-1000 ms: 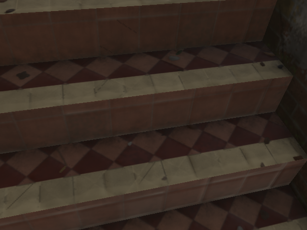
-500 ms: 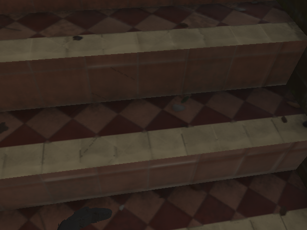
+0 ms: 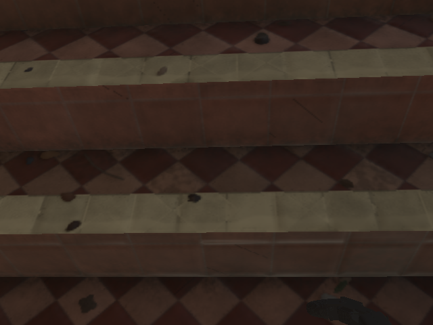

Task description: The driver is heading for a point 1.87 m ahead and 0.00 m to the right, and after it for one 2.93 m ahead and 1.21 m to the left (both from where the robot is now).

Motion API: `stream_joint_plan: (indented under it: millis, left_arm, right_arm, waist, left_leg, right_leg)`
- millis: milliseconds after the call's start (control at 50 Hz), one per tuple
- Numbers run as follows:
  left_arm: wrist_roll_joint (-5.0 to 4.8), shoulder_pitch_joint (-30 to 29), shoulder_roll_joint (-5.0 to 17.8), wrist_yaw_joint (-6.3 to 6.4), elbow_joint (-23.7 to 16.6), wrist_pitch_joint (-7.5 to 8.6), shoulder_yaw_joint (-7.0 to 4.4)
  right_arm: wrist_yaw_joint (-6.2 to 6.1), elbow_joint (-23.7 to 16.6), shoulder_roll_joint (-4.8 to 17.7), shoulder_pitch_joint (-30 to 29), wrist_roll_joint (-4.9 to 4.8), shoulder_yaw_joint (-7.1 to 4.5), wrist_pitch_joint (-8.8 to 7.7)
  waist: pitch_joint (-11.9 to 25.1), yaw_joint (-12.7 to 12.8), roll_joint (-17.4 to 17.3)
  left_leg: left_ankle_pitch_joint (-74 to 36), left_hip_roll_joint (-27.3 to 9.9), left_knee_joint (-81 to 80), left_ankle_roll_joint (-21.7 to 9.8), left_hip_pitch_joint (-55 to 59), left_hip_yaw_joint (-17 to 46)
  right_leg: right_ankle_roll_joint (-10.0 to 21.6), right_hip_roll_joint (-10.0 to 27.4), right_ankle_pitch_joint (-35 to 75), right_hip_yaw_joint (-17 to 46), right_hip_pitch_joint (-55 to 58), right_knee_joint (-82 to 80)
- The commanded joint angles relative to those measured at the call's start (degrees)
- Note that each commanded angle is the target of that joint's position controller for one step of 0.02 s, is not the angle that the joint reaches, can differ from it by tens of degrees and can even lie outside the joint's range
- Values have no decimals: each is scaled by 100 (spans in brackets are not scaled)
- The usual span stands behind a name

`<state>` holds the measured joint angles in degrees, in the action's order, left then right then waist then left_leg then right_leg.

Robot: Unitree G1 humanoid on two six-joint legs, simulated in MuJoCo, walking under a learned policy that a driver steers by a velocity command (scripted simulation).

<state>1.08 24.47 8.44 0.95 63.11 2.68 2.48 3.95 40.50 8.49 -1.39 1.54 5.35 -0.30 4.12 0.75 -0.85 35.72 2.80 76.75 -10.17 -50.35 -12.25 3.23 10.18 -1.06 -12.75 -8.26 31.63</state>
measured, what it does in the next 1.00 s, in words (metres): climbs: right foot 0.20 m higher, then left foot 0.20 m higher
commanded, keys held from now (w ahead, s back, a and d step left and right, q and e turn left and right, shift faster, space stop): w+q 0.06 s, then w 0.60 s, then no key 0.34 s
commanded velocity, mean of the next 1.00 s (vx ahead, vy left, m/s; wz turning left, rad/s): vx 0.42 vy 0.00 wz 0.16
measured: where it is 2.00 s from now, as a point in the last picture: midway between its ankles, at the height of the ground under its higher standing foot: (196, 205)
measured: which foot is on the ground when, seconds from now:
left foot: down 0.00-0.48, up 0.50-0.88, down 0.90-1.00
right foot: up 0.00-0.42, down 0.44-0.96, up 0.98-1.00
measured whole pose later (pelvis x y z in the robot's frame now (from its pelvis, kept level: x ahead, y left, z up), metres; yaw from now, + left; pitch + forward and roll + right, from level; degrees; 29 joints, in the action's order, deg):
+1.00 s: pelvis +0.47 +0.10 +0.41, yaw +10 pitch +4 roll +2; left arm 0.4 28.0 5.6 -1.6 67.1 4.4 0.8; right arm 0.7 42.0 3.9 -3.3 3.7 6.3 -1.5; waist 2.3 2.5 -0.5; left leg 24.5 -2.8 71.9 -5.9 -51.3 -9.7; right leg 2.7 2.9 -2.4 2.4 -18.0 55.7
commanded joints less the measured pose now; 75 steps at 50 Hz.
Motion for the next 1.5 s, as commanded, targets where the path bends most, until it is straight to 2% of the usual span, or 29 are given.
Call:
stream_joint_plan:
  millis: [20,60,100,140,220,260,340,400,440,480,500,540,580,660,740,820,840,880,920,940,980,1020,1040,1100,1200,1320,1380,1440,1500]
  left_arm:
    - [-12,-1613,750,-519,-1369,480,-318]
    - [25,-2768,48,-613,-2333,538,-128]
    - [172,-1936,-418,-545,-2482,564,162]
    - [7,-1375,-442,-488,-2273,569,298]
    - [-178,-1933,-784,-244,-2291,387,558]
    - [-199,-2784,-783,-187,-2615,383,673]
    - [-103,-4555,-944,-154,-3157,453,855]
    - [-47,-3928,-141,-231,-2845,557,467]
    - [-57,-1588,682,-333,-2238,406,91]
    - [263,288,1546,-369,-1298,101,-319]
    - [329,644,1349,-127,-817,-211,-388]
    - [193,-278,-321,1,-258,-141,110]
    - [216,-826,-1030,-193,117,19,267]
    - [287,-1817,-378,-416,-107,88,192]
    - [89,7,-62,-331,294,113,202]
    - [2,1248,248,84,258,-171,29]
    - [-175,1065,577,238,125,-247,-148]
    - [-54,1484,670,151,389,-68,-174]
    - [16,928,1313,21,285,210,-324]
    - [65,1199,996,-82,265,361,-339]
    - [-69,523,614,-378,246,325,-355]
    - [-185,-500,-264,-435,-643,57,-225]
    - [-18,-714,-527,-364,-1035,-45,-112]
    - [-164,-311,-319,-132,-1201,-84,-95]
    - [-25,106,-168,228,-867,-411,22]
    - [131,-605,-55,271,-742,-550,9]
    - [49,-663,-110,215,-419,-592,2]
    - [161,-615,468,68,-349,-503,-92]
    - [122,-506,204,-100,-102,-318,-77]
  right_arm:
    - [-357,643,1725,2291,195,-732,191]
    - [-227,1131,406,2044,87,-366,51]
    - [-60,1643,-128,1713,74,-250,-96]
    - [19,1721,-256,1464,165,-219,-83]
    - [35,2211,-40,2219,228,-168,-228]
    - [13,2325,128,2564,-21,-174,-166]
    - [-497,2665,246,3907,-28,-227,-93]
    - [-664,2758,642,3714,-82,-294,-254]
    - [-742,2600,1317,3131,-32,-456,-435]
    - [-347,2183,753,2458,96,-446,-688]
    - [-54,1997,285,1627,125,-446,-720]
    - [264,678,-494,338,-71,-247,-694]
    - [241,314,-636,781,-55,-96,-652]
    - [-91,149,-596,1123,-201,154,-540]
    - [-384,131,-620,456,-217,282,-432]
    - [-158,-805,-519,-1320,-224,425,-598]
    - [-73,-1162,-750,-2187,-103,633,-544]
    - [-110,-967,-590,-1580,-220,419,-478]
    - [-170,-350,717,639,-53,-183,-432]
    - [-254,58,995,1633,147,-388,-318]
    - [-551,452,1368,2176,444,-605,115]
    - [-433,645,454,747,92,-388,83]
    - [-379,946,46,419,-109,-305,19]
    - [-245,1453,-505,497,31,-228,-125]
    - [-241,1374,-314,602,319,-72,-168]
    - [-538,1121,247,241,115,-210,-121]
    - [-529,1338,205,1170,-82,-296,-15]
    - [-348,1711,543,2241,-205,-504,-128]
    - [-414,1610,647,1125,-133,-512,5]
  waist:
    - [1961,-886,-1053]
    - [-363,-320,46]
    - [-579,428,508]
    - [-584,649,311]
    - [-561,436,-415]
    - [-687,147,-498]
    - [74,-568,-720]
    - [1325,146,-1299]
    - [1763,1261,-2233]
    - [2604,1486,860]
    - [2157,1606,2097]
    - [-508,535,749]
    - [-952,-469,-581]
    - [-857,-1199,-124]
    - [-672,-320,248]
    - [-154,408,695]
    - [-42,476,699]
    - [860,167,1518]
    - [1590,-962,2021]
    - [2606,-953,974]
    - [2837,-1175,-1199]
    - [941,-333,-492]
    - [-57,30,-23]
    - [-409,522,247]
    - [66,726,-424]
    - [-110,420,-889]
    - [-775,-120,-428]
    - [-246,-677,676]
    - [-172,-161,557]
  left_leg:
    - [1916,-1834,-6821,-786,4881,8091]
    - [1075,-1568,-5830,-159,2842,6150]
    - [-576,-889,-5308,511,2558,4007]
    - [-2213,-686,-5050,863,2561,2585]
    - [-2607,-737,-5403,862,2096,2052]
    - [-2285,-677,-5790,910,1995,1994]
    - [-3800,-1259,-7154,245,2988,2664]
    - [-11955,-1405,-6396,270,4157,1442]
    - [-14869,-1947,-4532,-223,5668,1899]
    - [-10727,-952,-1739,-460,3017,1900]
    - [-3837,459,1552,13,966,2389]
    - [-2522,463,5519,-104,-1552,3139]
    - [-2764,242,5780,-460,-1993,2959]
    - [-3955,-64,4126,-13,-1299,2136]
    - [-3894,-256,4653,350,-2841,1576]
    - [-3084,-1008,2862,721,-3979,903]
    - [-1998,-1151,1047,711,-2127,513]
    - [-1309,-338,-21,447,1355,-100]
    - [-1648,-419,-1130,-68,2407,1046]
    - [-2815,-1236,-1335,-798,4124,2772]
    - [-1938,-2542,-5645,-1668,4574,6385]
    - [-44,-2281,-5352,-498,2328,4949]
    - [-47,-2000,-4974,-54,1470,3815]
    - [-1322,-1405,-4631,465,1347,1972]
    - [-2401,-1268,-5247,143,1213,909]
    - [-1869,-1396,-6033,-11,1695,1117]
    - [-1558,-1516,-5604,-80,2767,1608]
    - [-2523,-899,-4910,299,2690,1242]
    - [-2771,-814,-5069,642,3589,811]
  right_leg:
    - [260,-1241,-178,2292,-3971,7344]
    - [533,-1027,-366,2168,-5619,9660]
    - [790,-809,-59,2078,-6108,9973]
    - [730,-847,406,2123,-6448,9694]
    - [556,-1139,716,1684,-7327,10387]
    - [368,-1228,518,1371,-7535,9334]
    - [-14,-829,104,-153,-6452,7548]
    - [570,-1510,-1729,-508,-3093,5041]
    - [824,-1326,-3442,1030,-2093,3212]
    - [1811,151,-3381,4724,893,458]
    - [2422,841,-4067,7586,1343,-1829]
    - [1686,870,-4607,6438,-1224,-1319]
    - [765,268,-3044,3832,-2067,-791]
    - [298,-416,-969,692,-3714,-1394]
    - [593,-159,-103,1253,-1792,-1390]
    - [434,255,822,1998,816,-1623]
    - [513,484,1308,1761,-51,-2782]
    - [684,390,6384,1207,-270,-2174]
    - [563,481,9424,1136,1076,-499]
    - [394,151,8832,1056,-358,812]
    - [-58,-1343,-473,1663,-2024,5552]
    - [8,-1184,-1306,2375,-3449,8451]
    - [154,-1074,-1319,2166,-3901,8502]
    - [470,-1146,-520,2393,-4164,8020]
    - [-65,-1171,461,1807,-3541,7291]
    - [-432,-617,-644,998,-1859,3422]
    - [-195,-760,-1620,840,-1460,-256]
    - [150,-309,1929,1591,116,-548]
    - [415,-483,365,1571,-743,-896]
